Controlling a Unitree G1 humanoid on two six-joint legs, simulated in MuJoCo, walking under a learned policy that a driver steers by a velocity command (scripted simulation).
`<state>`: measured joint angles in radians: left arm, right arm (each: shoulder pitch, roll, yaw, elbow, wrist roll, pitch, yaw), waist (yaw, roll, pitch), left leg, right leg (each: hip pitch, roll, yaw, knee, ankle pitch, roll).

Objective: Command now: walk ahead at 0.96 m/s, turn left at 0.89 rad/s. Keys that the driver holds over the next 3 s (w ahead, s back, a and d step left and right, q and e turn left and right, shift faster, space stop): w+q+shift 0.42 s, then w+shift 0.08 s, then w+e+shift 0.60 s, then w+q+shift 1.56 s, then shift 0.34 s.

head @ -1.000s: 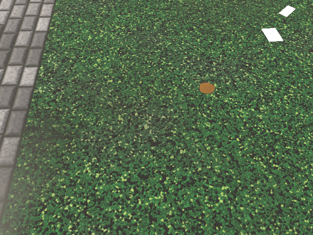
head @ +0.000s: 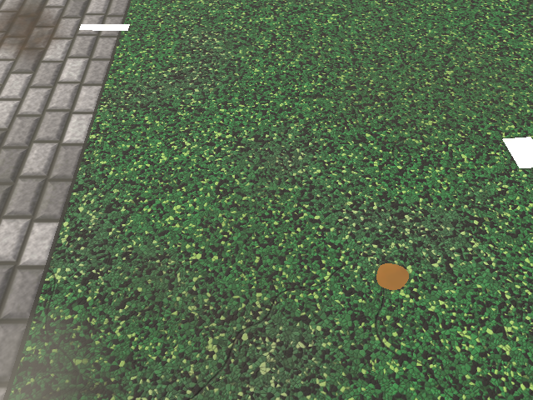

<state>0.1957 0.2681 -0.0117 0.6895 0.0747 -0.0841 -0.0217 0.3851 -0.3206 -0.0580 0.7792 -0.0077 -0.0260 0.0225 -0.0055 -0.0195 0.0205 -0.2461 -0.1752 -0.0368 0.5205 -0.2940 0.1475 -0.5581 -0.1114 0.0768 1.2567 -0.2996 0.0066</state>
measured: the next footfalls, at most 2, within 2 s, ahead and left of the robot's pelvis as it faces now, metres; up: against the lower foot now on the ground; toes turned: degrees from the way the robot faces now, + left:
right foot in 0.26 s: +0.50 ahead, -0.10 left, +0.00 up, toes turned +17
left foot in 0.70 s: +0.77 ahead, +0.28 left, +0.00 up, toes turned +30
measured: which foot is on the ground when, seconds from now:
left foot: down 0.00-0.26, up 0.28-0.68, down 0.70-1.00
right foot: up 0.00-0.24, down 0.26-0.68, up 0.70-1.00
